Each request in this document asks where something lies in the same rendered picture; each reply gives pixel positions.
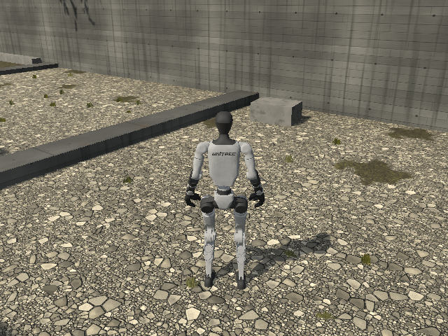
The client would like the robot left hand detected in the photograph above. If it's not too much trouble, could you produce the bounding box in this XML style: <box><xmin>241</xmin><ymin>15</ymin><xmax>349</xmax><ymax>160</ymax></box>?
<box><xmin>184</xmin><ymin>193</ymin><xmax>201</xmax><ymax>207</ymax></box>

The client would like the robot left thigh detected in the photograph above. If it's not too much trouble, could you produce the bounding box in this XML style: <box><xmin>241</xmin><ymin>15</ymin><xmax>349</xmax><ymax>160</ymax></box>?
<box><xmin>200</xmin><ymin>195</ymin><xmax>216</xmax><ymax>243</ymax></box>

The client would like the robot right upper arm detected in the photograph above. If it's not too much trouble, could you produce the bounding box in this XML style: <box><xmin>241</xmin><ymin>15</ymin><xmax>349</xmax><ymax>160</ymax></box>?
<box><xmin>239</xmin><ymin>141</ymin><xmax>257</xmax><ymax>180</ymax></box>

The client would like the robot right hand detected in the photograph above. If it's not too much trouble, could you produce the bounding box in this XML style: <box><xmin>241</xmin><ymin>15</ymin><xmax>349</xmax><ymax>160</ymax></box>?
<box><xmin>249</xmin><ymin>193</ymin><xmax>265</xmax><ymax>207</ymax></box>

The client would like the robot left forearm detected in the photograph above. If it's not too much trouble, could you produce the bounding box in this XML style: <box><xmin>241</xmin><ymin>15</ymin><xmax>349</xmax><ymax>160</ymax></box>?
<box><xmin>186</xmin><ymin>169</ymin><xmax>199</xmax><ymax>195</ymax></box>

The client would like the robot left upper arm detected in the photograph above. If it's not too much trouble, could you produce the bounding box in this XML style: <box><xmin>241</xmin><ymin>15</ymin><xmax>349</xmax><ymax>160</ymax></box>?
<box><xmin>191</xmin><ymin>141</ymin><xmax>209</xmax><ymax>180</ymax></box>

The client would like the humanoid robot torso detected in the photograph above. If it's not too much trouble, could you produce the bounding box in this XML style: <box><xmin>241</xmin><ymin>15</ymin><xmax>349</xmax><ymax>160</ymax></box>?
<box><xmin>207</xmin><ymin>138</ymin><xmax>241</xmax><ymax>210</ymax></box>

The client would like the robot right forearm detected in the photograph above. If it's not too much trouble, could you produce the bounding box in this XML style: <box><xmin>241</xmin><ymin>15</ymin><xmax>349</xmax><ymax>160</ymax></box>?
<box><xmin>250</xmin><ymin>170</ymin><xmax>263</xmax><ymax>195</ymax></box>

